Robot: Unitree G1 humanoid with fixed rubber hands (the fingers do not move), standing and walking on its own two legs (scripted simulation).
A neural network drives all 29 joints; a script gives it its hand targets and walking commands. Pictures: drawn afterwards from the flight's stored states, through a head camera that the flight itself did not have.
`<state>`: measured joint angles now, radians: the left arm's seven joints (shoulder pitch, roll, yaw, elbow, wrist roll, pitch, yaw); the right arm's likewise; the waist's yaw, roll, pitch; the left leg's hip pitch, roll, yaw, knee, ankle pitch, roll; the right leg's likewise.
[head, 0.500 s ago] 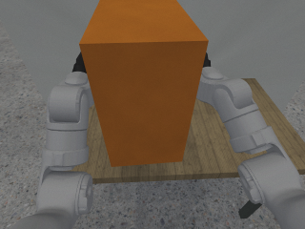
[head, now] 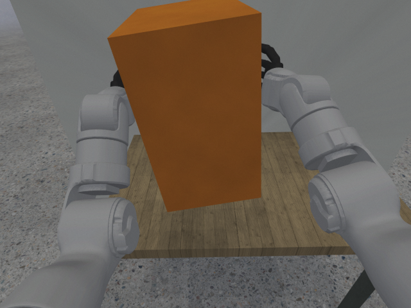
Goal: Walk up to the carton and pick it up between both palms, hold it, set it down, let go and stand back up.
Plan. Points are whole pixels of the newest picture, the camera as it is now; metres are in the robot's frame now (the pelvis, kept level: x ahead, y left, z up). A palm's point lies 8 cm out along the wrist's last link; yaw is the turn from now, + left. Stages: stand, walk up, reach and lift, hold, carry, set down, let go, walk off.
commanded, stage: hold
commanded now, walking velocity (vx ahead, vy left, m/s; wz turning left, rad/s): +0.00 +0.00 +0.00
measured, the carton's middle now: (197, 101) +0.40 +0.02 +0.27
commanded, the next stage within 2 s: set down in 1.34 s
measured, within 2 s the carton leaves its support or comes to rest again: neither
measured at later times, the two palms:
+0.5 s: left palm (123, 123) +0.39 +0.16 +0.23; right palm (258, 105) +0.41 -0.10 +0.25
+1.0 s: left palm (132, 96) +0.38 +0.13 +0.29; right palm (284, 72) +0.37 -0.13 +0.33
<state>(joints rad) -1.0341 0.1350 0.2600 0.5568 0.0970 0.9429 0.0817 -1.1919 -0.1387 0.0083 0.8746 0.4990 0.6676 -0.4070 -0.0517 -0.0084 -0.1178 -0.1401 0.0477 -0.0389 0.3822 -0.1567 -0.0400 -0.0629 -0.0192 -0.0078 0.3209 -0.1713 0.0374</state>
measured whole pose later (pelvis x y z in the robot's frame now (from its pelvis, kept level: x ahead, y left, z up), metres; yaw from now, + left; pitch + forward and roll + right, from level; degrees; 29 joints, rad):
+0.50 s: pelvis +0.02 +0.00 +0.00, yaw +1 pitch -3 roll -2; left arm -0.80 0.10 0.18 0.20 0.10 1.01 0.13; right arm -0.98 -0.15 0.11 0.58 0.58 0.67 -0.44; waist -0.07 0.00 -0.06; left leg -0.17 0.06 -0.06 0.43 -0.20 -0.05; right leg -0.03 0.00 -0.03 0.25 -0.17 0.04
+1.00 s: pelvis +0.02 +0.00 +0.00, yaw +1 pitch -7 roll -2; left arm -1.01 0.04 0.37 0.58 0.23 0.89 0.04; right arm -1.22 -0.15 0.01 0.97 0.45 0.66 -0.36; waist -0.09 0.02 -0.15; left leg -0.09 0.06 -0.06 0.43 -0.21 -0.04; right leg 0.03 -0.01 -0.02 0.29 -0.19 0.04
